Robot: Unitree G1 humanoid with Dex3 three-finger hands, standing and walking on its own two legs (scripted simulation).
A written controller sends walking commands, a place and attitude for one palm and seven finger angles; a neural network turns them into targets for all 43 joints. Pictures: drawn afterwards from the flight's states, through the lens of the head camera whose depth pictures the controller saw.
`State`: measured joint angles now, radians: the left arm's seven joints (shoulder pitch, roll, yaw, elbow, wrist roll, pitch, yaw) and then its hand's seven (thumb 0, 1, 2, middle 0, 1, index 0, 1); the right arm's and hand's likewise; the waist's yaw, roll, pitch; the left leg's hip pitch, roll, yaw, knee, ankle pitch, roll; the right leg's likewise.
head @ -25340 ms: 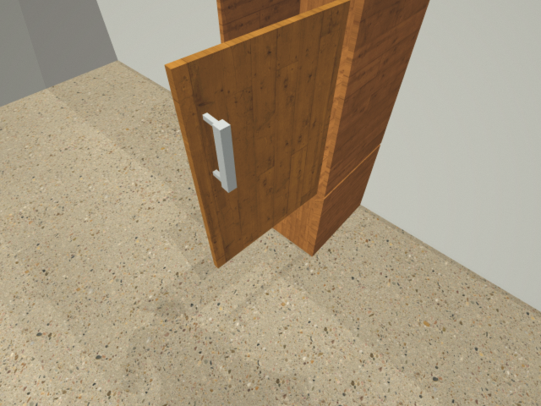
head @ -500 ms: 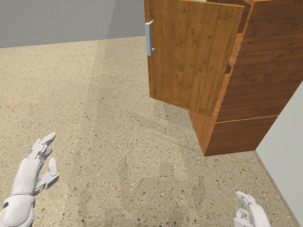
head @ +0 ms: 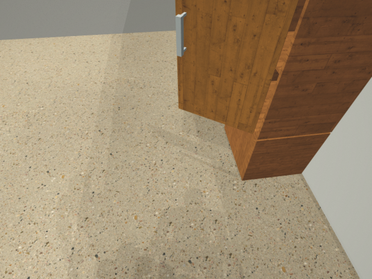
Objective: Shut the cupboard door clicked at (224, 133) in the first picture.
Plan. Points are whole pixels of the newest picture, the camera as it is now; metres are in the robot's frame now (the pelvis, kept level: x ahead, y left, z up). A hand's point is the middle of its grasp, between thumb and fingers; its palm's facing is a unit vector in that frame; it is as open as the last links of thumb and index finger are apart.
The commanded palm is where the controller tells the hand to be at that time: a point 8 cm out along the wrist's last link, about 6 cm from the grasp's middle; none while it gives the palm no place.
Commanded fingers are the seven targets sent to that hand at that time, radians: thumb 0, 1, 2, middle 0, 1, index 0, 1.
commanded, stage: let the arm hang, fingers relaxed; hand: left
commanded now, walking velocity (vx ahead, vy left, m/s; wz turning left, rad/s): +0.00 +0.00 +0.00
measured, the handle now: (182, 34) +0.96 +0.07 +0.07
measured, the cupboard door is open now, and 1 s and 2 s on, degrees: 55 55 55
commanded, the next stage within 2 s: look to check the result in 0.50 s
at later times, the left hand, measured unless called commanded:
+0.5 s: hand out of the picture +0.02 +0.17 -0.17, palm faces +0.00 -0.98 -0.19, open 7.3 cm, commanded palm none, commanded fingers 0.00 0.90 0.90 -0.20 -0.30 -0.20 -0.30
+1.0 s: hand out of the picture +0.05 +0.19 -0.17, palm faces -0.01 -0.97 -0.24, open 7.4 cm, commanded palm none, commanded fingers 0.00 0.90 0.90 -0.20 -0.30 -0.20 -0.30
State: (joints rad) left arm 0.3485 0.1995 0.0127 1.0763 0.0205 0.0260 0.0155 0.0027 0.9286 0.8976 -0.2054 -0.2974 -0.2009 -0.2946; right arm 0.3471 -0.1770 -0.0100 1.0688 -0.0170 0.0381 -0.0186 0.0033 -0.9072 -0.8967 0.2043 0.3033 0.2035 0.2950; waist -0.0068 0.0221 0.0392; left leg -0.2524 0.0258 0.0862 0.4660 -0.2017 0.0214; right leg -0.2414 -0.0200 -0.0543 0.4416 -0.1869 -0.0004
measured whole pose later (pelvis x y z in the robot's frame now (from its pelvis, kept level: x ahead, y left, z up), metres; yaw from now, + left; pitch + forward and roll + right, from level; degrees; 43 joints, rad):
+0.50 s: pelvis +0.01 +0.00 +0.00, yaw -1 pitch -1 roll +0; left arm 0.28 0.15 0.01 1.12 0.02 -0.01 0.02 0.01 0.92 0.90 -0.20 -0.30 -0.20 -0.29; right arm 0.29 -0.15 -0.01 1.11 -0.01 0.01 -0.03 0.00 -0.91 -0.90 0.20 0.30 0.20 0.30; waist -0.01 0.00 0.02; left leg -0.20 0.02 0.10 0.42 -0.20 0.02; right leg -0.21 -0.02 -0.04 0.42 -0.19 0.00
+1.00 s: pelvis +0.03 +0.00 +0.01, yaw -1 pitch -1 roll +0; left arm 0.23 0.21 0.01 1.13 0.02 -0.01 0.02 0.01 0.91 0.90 -0.20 -0.30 -0.20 -0.29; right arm 0.23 -0.21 -0.01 1.12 -0.01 0.00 -0.02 0.00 -0.91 -0.90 0.20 0.30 0.20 0.30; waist -0.01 0.01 0.03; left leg -0.15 0.02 0.10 0.38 -0.20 0.01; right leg -0.16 -0.02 -0.04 0.38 -0.20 0.00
